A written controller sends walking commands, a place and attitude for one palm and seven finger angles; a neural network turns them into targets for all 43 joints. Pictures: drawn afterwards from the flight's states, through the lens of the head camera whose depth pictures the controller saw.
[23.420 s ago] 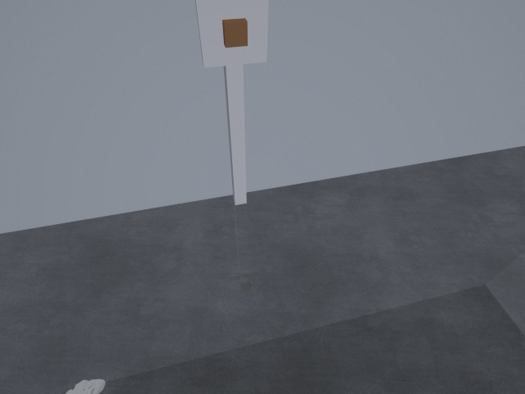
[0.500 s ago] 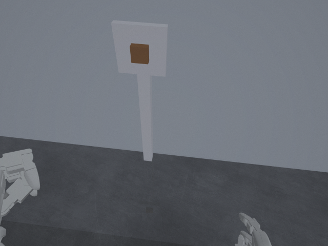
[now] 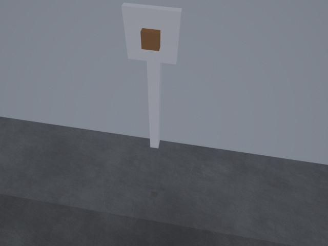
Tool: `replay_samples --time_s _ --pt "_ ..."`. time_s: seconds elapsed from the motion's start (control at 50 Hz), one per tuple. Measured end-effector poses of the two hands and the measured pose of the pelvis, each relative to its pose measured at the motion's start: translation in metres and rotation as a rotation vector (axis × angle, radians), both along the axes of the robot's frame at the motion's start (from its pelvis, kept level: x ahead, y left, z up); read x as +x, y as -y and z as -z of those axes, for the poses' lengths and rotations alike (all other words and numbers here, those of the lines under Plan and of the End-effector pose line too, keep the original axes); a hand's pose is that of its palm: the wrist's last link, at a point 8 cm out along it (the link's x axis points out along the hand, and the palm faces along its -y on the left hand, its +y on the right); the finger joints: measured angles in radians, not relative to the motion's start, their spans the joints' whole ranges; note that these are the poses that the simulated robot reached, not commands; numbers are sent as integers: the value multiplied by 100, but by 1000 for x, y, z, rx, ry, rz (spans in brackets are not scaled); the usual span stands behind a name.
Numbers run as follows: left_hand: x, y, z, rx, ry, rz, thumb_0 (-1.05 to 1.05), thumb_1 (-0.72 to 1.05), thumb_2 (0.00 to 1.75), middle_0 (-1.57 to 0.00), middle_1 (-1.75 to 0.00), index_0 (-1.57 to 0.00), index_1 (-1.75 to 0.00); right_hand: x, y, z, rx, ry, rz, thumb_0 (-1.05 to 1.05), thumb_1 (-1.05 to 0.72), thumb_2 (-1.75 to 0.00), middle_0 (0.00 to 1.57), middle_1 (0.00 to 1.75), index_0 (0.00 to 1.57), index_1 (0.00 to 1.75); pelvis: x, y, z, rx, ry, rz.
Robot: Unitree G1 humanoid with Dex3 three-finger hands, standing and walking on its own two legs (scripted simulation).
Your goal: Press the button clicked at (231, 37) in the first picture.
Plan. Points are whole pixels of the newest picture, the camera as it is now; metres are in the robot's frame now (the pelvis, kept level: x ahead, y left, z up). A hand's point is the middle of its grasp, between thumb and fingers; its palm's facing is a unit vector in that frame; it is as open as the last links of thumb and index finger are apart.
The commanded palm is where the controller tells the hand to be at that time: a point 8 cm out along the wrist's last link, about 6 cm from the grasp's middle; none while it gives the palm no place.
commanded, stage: let the arm hang, fingers relaxed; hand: left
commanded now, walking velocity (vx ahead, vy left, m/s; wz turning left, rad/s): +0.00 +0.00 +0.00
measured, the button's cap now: (150, 39) +0.80 +0.11 +0.08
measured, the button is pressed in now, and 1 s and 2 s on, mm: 0 0 0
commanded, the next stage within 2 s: stand and wait in 0.62 s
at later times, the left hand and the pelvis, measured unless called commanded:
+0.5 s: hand out of the picture +0.02 +0.17 -0.17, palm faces +0.00 -0.98 -0.20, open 7.2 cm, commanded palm none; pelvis +0.00 +0.00 +0.00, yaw -1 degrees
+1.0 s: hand out of the picture +0.03 +0.18 -0.17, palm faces -0.01 -0.97 -0.23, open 7.3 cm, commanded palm none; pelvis +0.01 -0.02 +0.00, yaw -1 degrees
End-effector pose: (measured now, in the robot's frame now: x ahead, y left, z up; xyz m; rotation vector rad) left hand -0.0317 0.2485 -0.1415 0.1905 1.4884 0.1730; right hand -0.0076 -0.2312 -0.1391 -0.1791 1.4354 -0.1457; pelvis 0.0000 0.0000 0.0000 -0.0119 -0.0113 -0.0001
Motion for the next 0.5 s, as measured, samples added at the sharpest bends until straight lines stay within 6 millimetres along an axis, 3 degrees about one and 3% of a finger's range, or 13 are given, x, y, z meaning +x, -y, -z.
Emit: replay_samples --time_s 0.06,0.14,0.3,0.4,0.5 --pt "-12 0 -3 5 -39 -7 1 91 90 -60 -77 -61 -76 -14 -7 3 19 -34 21 1 -91 -90 20 30 20 30 0 -2 -1 2 1 3" --pt "-13 3 -5 5 -47 -8 1 91 90 -46 -61 -46 -60 -24 -16 7 40 -47 43 1 -91 -90 20 30 20 30 1 -4 -1 5 5 7" --pt "18 18 0 -19 40 9 0 91 90 -26 -38 -27 -38 -20 -27 12 69 -15 63 1 -91 -90 20 30 20 30 2 -3 -1 11 12 12" --pt "41 29 1 -38 102 21 0 91 90 -22 -33 -23 -33 -12 -28 12 74 16 68 1 -91 -90 20 30 20 30 3 0 -1 13 14 14" --pt "50 30 0 -30 119 28 1 93 90 -20 -31 -21 -31 -8 -24 12 71 29 74 1 -91 -90 20 30 20 30 4 3 -1 14 15 17"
